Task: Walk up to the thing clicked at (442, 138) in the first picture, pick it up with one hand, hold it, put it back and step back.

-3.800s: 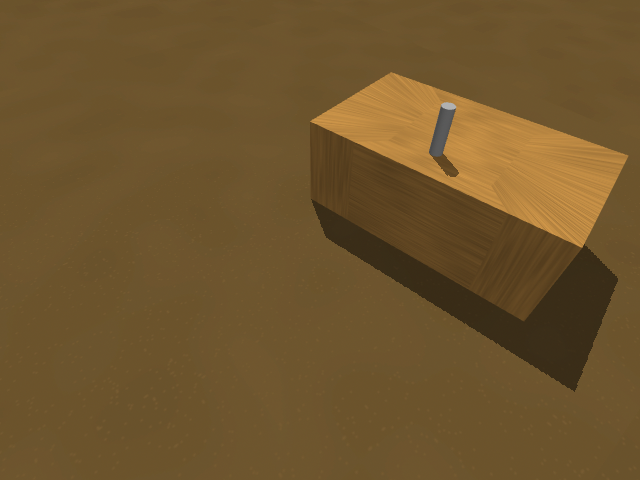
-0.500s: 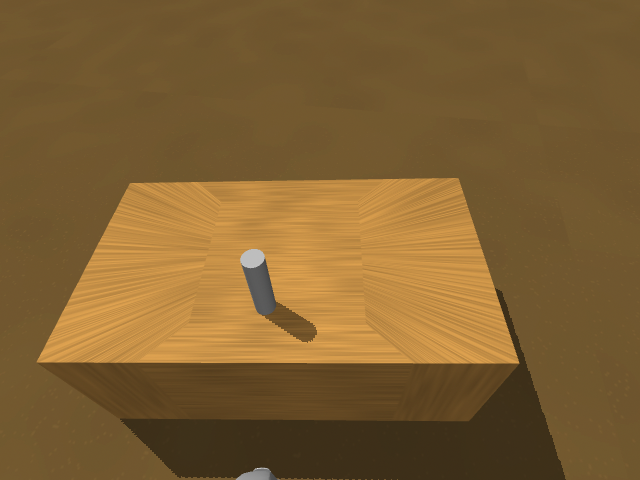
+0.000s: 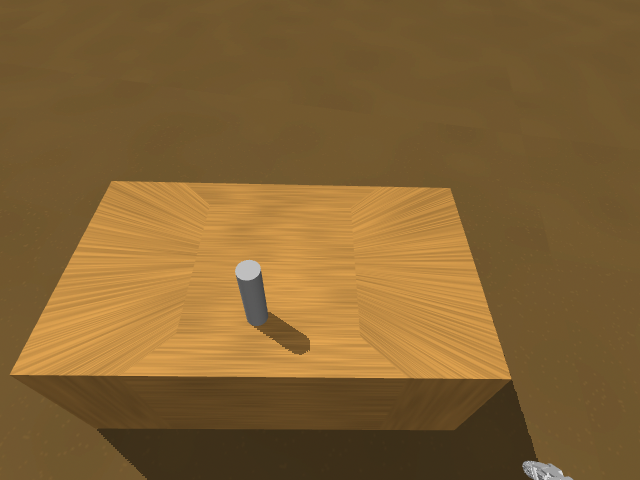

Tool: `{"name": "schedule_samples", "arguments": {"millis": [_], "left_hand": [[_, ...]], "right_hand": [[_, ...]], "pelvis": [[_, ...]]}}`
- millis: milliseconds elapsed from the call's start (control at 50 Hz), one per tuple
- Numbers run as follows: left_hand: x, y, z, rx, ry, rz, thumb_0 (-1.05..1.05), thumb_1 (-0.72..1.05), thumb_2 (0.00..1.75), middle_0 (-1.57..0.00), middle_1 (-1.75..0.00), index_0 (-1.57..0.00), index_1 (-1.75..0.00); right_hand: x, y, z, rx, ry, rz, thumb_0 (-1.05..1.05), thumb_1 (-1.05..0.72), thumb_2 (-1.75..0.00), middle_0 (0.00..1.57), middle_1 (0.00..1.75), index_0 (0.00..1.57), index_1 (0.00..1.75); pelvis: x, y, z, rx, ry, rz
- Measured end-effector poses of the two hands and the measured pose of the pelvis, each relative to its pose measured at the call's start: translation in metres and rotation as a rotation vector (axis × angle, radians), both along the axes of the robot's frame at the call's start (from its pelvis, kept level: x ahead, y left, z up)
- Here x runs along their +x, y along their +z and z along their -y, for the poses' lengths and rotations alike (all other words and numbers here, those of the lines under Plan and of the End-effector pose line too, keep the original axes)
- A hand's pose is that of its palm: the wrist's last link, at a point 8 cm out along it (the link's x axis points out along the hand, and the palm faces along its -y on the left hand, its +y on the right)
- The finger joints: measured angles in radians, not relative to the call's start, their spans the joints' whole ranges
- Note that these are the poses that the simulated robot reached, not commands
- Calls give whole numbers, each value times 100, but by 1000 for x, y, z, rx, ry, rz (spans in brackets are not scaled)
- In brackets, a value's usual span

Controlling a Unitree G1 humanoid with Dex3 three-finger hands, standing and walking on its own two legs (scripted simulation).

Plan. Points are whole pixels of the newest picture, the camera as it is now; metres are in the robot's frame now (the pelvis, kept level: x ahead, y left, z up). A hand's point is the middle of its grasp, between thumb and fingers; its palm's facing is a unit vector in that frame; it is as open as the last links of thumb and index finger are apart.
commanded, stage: walk up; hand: left
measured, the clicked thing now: (253, 295) +0.52 +0.15 -0.25
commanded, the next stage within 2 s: stand in 0.80 s
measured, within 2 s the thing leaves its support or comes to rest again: neither
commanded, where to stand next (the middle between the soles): +0.06 -0.04 m, yaw +0 degrees
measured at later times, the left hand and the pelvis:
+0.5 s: hand out of the picture +0.10 +0.25 -0.14, palm faces -0.02 -0.95 -0.32, open 7.4 cm; pelvis +0.01 +0.00 +0.02, yaw +0 degrees
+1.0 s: hand out of the picture +0.09 +0.26 -0.14, palm faces -0.02 -0.94 -0.33, open 7.4 cm; pelvis +0.01 +0.01 +0.02, yaw +0 degrees
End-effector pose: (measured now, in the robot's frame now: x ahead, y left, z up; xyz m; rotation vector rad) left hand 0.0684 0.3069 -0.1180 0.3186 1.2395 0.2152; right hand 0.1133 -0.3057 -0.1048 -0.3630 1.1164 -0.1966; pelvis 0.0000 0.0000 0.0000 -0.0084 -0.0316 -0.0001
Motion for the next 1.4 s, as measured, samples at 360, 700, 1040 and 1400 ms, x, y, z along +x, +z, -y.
{"name": "schedule_samples", "arguments": {"millis": [360,700,1040,1400], "left_hand": [[23,17,9,-18,-9,11,1,90,90,-20,-30,-20,-30],[31,15,8,-39,-10,5,1,91,90,-20,-30,-20,-30],[19,18,-2,-15,-4,-5,1,91,90,-20,-30,-20,-30],[18,19,-7,-5,-6,-6,1,91,90,-20,-30,-20,-30]], "right_hand": [[-33,1,-1,31,-53,-100,0,-90,-90,21,30,20,30],[-38,7,-8,22,-77,-106,0,-90,-90,21,30,20,30],[-16,7,-18,46,-49,-77,0,-91,-90,21,30,20,30],[-20,6,-21,49,-57,-93,0,-91,-90,21,30,20,30]], "pelvis": [[3,15,1,5,-5,2],[10,19,-5,4,-10,-1],[16,20,-10,3,-6,2],[18,21,-13,6,-1,7]]}}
